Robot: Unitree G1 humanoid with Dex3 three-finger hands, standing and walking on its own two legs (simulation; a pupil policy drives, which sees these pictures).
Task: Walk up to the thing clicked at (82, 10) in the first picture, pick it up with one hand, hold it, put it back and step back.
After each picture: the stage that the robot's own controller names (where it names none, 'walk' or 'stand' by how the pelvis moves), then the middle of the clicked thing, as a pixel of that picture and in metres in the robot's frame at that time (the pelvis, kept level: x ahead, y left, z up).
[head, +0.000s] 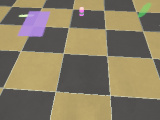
stand; (81, 11) +2.15 +0.00 -0.72
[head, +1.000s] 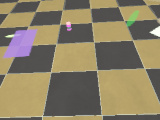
walk; (68, 26) +2.00 +0.26 -0.69
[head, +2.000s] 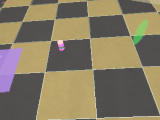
walk; (61, 45) +1.39 +0.36 -0.71
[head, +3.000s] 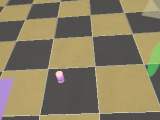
walk; (60, 77) +0.92 +0.31 -0.72
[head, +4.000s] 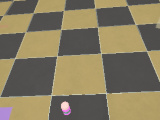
walk; (65, 108) +0.60 +0.22 -0.71
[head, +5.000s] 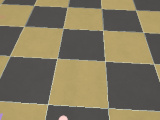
walk; out of the picture +0.43 +0.15 -0.70
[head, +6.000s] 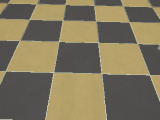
stand; out of the picture +0.38 +0.14 -0.72
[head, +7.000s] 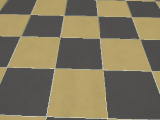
stand; out of the picture +0.38 +0.15 -0.73
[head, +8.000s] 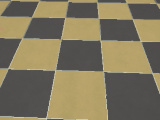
stand; out of the picture +0.38 +0.15 -0.73
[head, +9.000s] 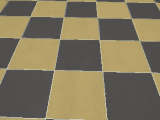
stand; out of the picture +0.37 +0.16 -0.73
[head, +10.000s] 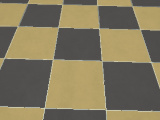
go down; out of the picture +0.39 +0.15 -0.72
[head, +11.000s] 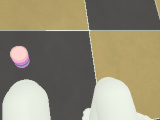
go down; (20, 57) +0.45 +0.22 -0.29
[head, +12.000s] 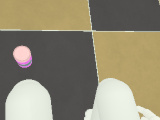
close in; (23, 57) +0.45 +0.22 -0.29
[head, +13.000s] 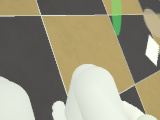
close in; out of the picture +0.43 +0.26 -0.22
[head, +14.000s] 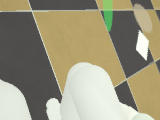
close; out of the picture +0.43 +0.27 -0.22
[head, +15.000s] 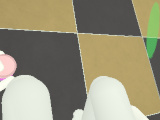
lift; (2, 70) +0.35 +0.25 -0.14
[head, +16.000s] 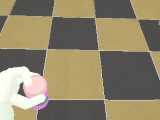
lift; (37, 93) +0.32 +0.16 +0.02
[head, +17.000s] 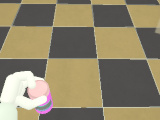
hold; (41, 97) +0.32 +0.15 -0.01
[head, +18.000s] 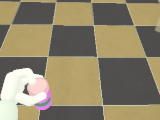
hold; (40, 94) +0.33 +0.16 -0.02
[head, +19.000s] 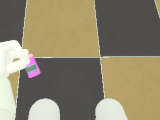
crouch; (30, 65) +0.51 +0.25 -0.37
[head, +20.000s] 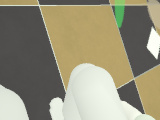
lower; out of the picture +0.66 +0.49 -0.26
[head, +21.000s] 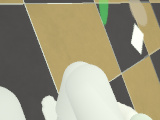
lower; out of the picture +0.65 +0.51 -0.25
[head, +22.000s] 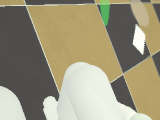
lower; out of the picture +0.65 +0.51 -0.25
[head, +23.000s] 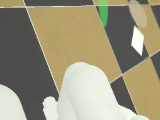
lower; out of the picture +0.66 +0.50 -0.25
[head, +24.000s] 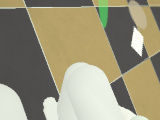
loosen; out of the picture +0.68 +0.48 -0.25
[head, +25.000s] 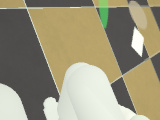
withdraw; out of the picture +0.70 +0.46 -0.25
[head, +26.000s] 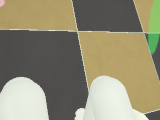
stand; out of the picture +0.75 +0.38 -0.30
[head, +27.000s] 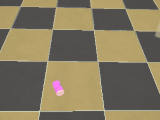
stand; (58, 88) +0.74 +0.16 -0.67
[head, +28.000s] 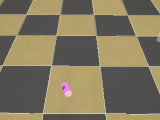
stand; (66, 89) +0.79 +0.12 -0.69
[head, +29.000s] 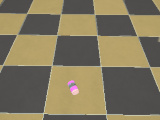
stand; (73, 87) +0.80 +0.07 -0.69
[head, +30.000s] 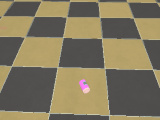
stand; (84, 86) +0.84 +0.00 -0.74
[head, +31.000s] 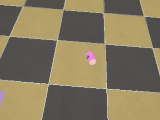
walk; (90, 58) +0.95 -0.13 -0.73
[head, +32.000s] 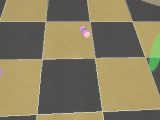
walk; (85, 31) +1.27 -0.05 -0.72
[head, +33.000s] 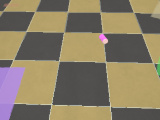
stand; (103, 38) +1.50 -0.21 -0.73
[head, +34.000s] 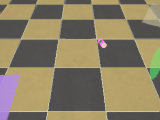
stand; (102, 43) +1.53 -0.25 -0.75
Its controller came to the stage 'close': yes
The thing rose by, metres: 0.71
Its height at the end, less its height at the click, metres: -0.02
